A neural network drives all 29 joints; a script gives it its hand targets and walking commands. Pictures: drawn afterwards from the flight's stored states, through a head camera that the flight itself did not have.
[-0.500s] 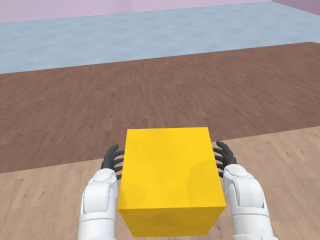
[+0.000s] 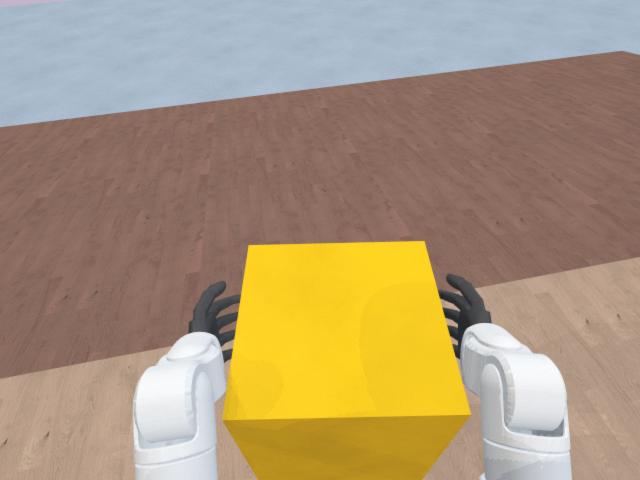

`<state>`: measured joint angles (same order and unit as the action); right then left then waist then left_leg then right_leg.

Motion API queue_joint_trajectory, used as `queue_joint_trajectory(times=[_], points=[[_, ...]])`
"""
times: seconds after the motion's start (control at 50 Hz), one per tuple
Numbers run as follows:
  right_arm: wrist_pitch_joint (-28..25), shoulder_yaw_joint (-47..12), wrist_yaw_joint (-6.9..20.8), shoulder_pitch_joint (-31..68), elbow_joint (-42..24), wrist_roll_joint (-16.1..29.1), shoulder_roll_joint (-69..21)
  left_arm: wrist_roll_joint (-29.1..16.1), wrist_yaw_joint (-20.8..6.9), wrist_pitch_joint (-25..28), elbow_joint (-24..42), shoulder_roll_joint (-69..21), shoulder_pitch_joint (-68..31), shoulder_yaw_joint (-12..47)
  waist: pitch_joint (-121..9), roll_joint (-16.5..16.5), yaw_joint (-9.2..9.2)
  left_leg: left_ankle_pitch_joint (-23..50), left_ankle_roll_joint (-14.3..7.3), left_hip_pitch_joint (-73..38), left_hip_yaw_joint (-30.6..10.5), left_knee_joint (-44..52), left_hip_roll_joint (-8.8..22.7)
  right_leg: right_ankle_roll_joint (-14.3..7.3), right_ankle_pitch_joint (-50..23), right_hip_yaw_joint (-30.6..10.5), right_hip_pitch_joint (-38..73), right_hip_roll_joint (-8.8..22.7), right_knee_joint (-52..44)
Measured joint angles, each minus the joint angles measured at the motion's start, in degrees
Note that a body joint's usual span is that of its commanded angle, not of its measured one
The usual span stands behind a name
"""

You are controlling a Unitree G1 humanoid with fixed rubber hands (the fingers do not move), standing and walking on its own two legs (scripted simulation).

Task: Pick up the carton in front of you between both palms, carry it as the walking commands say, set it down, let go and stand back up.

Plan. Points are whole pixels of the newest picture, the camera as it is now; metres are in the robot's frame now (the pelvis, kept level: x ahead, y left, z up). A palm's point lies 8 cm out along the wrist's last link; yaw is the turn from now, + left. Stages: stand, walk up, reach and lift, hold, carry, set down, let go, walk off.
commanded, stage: carry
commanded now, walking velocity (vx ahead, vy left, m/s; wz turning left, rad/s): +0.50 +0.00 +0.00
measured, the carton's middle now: (338, 369) +0.27 +0.00 +0.02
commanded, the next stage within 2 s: none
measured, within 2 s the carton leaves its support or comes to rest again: neither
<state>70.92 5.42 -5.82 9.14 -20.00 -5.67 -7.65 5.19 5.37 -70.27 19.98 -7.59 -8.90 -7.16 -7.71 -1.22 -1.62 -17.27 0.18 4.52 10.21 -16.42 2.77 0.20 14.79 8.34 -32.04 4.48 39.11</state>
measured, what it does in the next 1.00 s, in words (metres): walks ahead: right foot, then left foot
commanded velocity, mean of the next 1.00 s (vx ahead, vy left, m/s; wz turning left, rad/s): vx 0.50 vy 0.00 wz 0.00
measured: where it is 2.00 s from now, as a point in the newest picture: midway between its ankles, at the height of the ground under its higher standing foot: (327, 242)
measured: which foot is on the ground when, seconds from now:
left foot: down 0.00-0.12, up 0.14-0.54, down 0.56-1.00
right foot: up 0.00-0.06, down 0.08-0.60, up 0.62-1.00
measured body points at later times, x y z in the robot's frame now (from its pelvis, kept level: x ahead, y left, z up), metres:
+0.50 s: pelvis +0.32 -0.02 -0.01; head +0.33 -0.03 +0.44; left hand +0.60 +0.14 +0.08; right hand +0.61 -0.16 +0.08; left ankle +0.47 +0.10 -0.72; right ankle +0.18 -0.11 -0.74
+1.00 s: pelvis +0.65 +0.00 -0.01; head +0.66 +0.00 +0.44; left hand +0.97 +0.15 +0.10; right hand +0.97 -0.15 +0.10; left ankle +0.52 +0.07 -0.74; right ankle +0.81 -0.11 -0.71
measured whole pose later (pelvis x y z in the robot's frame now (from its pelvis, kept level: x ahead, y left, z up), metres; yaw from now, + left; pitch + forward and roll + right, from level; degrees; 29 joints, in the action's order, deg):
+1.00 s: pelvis +0.65 +0.00 -0.01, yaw +1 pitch +3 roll +0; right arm 66.8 7.3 -6.2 21.4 -11.6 -4.3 -4.8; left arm 5.1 6.0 -67.2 13.5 -4.3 -20.2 -8.3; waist -3.3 0.1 -1.9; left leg -23.0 -1.2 0.4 12.1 -20.1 0.8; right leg -3.5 4.6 8.1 -35.6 4.2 37.0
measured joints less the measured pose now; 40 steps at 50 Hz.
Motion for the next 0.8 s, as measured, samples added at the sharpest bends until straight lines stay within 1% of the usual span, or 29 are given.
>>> queue_joint_trajectory(times=[0.04, 0.08, 0.1, 0.12, 0.14, 0.16, 0.18, 0.2, 0.24, 0.3, 0.38, 0.44, 0.52, 0.54, 0.56, 0.58, 0.6, 0.62, 0.64, 0.66, 0.68, 0.72, 0.8], points=[[0.3, 0.5, 0.0, 0.9, 0.0, 0.1, -0.1, 0.2, 0.0, -0.2, 0.3, -0.1, -0.6, -0.2, 0.3, -0.1, -0.2, -2.6, 1.2, -2.7, -0.2, -0.5, 0.7, -0.2, -4.1, 1.7, 0.6, -0.2, -5.7], [0.6, 1.0, 0.0, 1.7, -0.2, 0.1, -0.2, 0.3, 0.0, -0.5, 0.3, -0.2, -1.4, -0.4, 0.6, -0.3, -0.15, -7.1, 2.6, -4.4, -0.8, -4.6, 1.9, -0.8, -5.6, 4.1, 3.3, -1.0, -10.3], [0.7, 1.5, 0.0, 2.1, -0.2, 0.2, -0.1, 0.4, 0.0, -0.3, -0.2, -0.3, -2.0, -0.3, 0.7, -0.8, 0.06, -10.1, 2.8, -3.9, -1.3, -9.3, 3.1, -2.4, -8.6, 5.2, 4.4, -1.4, -10.2], [0.6, 2.0, 0.0, 2.4, 0.1, 0.3, 0.2, 0.6, 0.0, 0.2, -1.3, -0.4, -2.7, -0.1, 1.0, -1.4, 0.54, -10.9, 2.5, -1.2, -2.1, -17.1, 4.5, -3.9, -8.3, 6.1, 4.3, -1.7, -7.6], [0.5, 2.4, 0.0, 2.5, 0.7, 0.5, 0.6, 0.8, 0.0, 0.5, -2.6, -0.5, -3.3, 0.2, 1.4, -1.3, 1.03, -10.4, 2.0, 2.9, -4.2, -26.4, 4.5, -4.9, -6.1, 6.5, 4.5, -1.7, -5.7], [0.6, 2.7, 0.1, 2.6, 1.3, 0.6, 0.7, 1.0, 0.0, 0.6, -3.5, -0.6, -3.4, 0.4, 2.0, -1.0, 1.33, -9.7, 1.3, 7.3, -6.0, -35.1, 3.8, -5.4, -4.0, 6.7, 5.5, -1.6, -5.5], [0.7, 2.9, 0.1, 2.6, 1.8, 0.6, 0.5, 1.1, 0.0, 0.6, -3.9, -0.5, -3.2, 0.4, 2.6, -0.6, 1.55, -8.7, 0.5, 11.5, -6.9, -42.0, 3.3, -5.5, -2.7, 6.9, 6.8, -1.6, -6.5], [0.6, 3.1, 0.1, 2.4, 2.0, 0.4, 0.0, 1.1, 0.0, 0.5, -3.8, -0.5, -2.7, 0.4, 3.1, -0.2, 1.74, -6.9, -0.1, 15.3, -7.1, -46.5, 3.0, -5.1, -2.6, 6.9, 8.5, -1.6, -8.2], [0.1, 2.5, 0.1, 1.8, 1.8, 0.1, -0.4, 0.7, 0.0, 0.8, -2.8, -0.3, -1.4, 0.2, 4.0, 0.3, 2.23, -2.5, -0.8, 21.4, -6.5, -48.8, 3.0, -4.7, -2.9, 6.8, 12.0, -1.9, -12.3], [-1.0, 0.9, 0.2, 1.2, 0.8, 0.1, -0.2, 0.2, 0.0, 1.7, -0.7, -0.1, -0.3, 0.1, 5.0, 0.9, 3.06, 1.9, -0.9, 27.6, -5.4, -44.3, 3.3, -4.3, -2.8, 6.1, 17.2, -2.1, -17.9], [-2.3, -0.2, 0.3, 0.4, -1.3, -0.2, -0.1, -0.5, -0.1, 2.9, 1.3, 0.0, 0.2, 0.0, 4.7, 1.2, 3.33, 6.9, -0.4, 31.6, -4.1, -33.1, 3.3, -3.3, -1.2, 5.3, 23.8, -2.3, -22.8], [-2.4, -0.5, 0.3, -0.5, -2.8, -0.3, 0.0, -0.5, -0.3, 2.9, 2.0, 0.0, 0.4, 0.4, 3.8, 1.0, 2.94, 10.6, -0.7, 31.5, -2.3, -23.4, 2.8, -2.0, 1.5, 5.0, 28.9, -2.4, -24.7], [-1.5, -0.3, 0.4, -1.5, -3.6, -0.2, 0.1, -0.1, -0.4, 1.9, 2.1, 0.0, 0.7, 1.3, 2.9, 1.2, 2.49, 14.8, -1.9, 28.0, 1.3, -14.1, 1.2, 0.3, 7.0, 4.5, 35.7, -2.1, -24.7], [-1.2, -0.2, 0.4, -1.4, -3.4, -0.1, 0.1, 0.1, -0.4, 1.6, 2.1, 0.0, 0.7, 1.4, 2.8, 1.4, 2.41, 14.7, -2.2, 26.2, 2.3, -12.2, 0.5, 1.0, 9.2, 4.1, 36.8, -1.7, -22.8], [-0.9, -0.1, 0.4, -1.1, -3.1, 0.0, 0.1, 0.3, -0.4, 1.3, 2.1, 0.0, 0.7, 1.3, 2.8, 1.5, 2.28, 13.5, -2.5, 23.9, 3.4, -10.6, -0.1, 1.5, 12.0, 3.5, 37.2, -1.1, -19.0], [-1.3, -0.2, 0.4, -0.8, -2.0, 0.0, 0.1, 0.4, -0.5, 1.1, 1.7, 0.1, 0.4, 0.9, 2.9, 2.8, 1.64, 12.2, -4.2, 23.3, 4.4, -12.3, -1.1, 1.6, 14.8, 3.0, 35.8, 0.7, -12.5], [-1.6, -0.2, 0.5, -0.2, -0.5, -0.2, 0.0, 0.5, -0.5, 1.1, 1.0, 0.0, 0.2, 0.2, 3.3, 3.6, 1.18, 10.1, -5.5, 23.4, 5.0, -15.1, -1.3, 1.5, 13.8, 1.3, 32.3, 1.7, -2.9], [-1.8, -0.2, 0.6, 0.3, 0.9, -0.2, -0.1, 0.7, -0.5, 1.1, 0.3, 0.0, 0.1, -0.2, 3.7, 3.6, 0.87, 8.2, -6.2, 23.0, 5.3, -16.5, -1.2, 1.2, 12.4, -1.4, 27.5, 1.3, 7.6], [-1.9, -0.2, 0.6, 0.5, 1.9, -0.2, -0.1, 0.8, -0.5, 1.0, -0.2, 0.0, 0.2, -0.4, 4.3, 3.3, 0.7, 7.3, -6.5, 21.8, 5.5, -16.2, -1.0, 0.5, 11.4, -3.4, 22.7, 0.5, 16.7], [-1.9, -0.1, 0.6, 0.4, 2.4, -0.1, -0.1, 0.9, -0.5, 1.0, -0.5, 0.0, 0.4, -0.3, 4.9, 2.9, 0.58, 7.1, -6.4, 20.3, 5.6, -15.0, -1.0, -0.2, 10.1, -4.4, 18.3, -0.2, 23.3], [-2.1, -0.1, 0.6, 0.1, 2.6, 0.0, -0.1, 1.1, -0.5, 1.0, -0.8, 0.1, 0.5, -0.1, 5.4, 2.6, 0.49, 6.9, -6.2, 18.7, 5.6, -13.3, -1.0, -0.9, 8.4, -4.8, 14.3, -0.5, 27.4], [-2.5, 0.0, 0.6, -0.6, 2.3, 0.1, 0.0, 1.1, -0.5, 1.4, -1.0, 0.1, 0.6, 0.4, 6.0, 2.1, 0.33, 6.7, -5.8, 15.3, 5.4, -9.7, -1.3, -1.7, 4.9, -4.5, 7.8, -0.2, 29.0], [-3.9, 0.7, 0.6, -0.6, 1.5, 0.4, 0.1, 1.1, -0.5, 3.1, -1.4, 0.0, -0.1, 0.8, 6.0, 1.3, 0.2, 5.3, -5.1, 9.2, 4.3, -4.6, -1.5, -1.5, 0.7, -3.8, -0.6, 0.9, 21.6]])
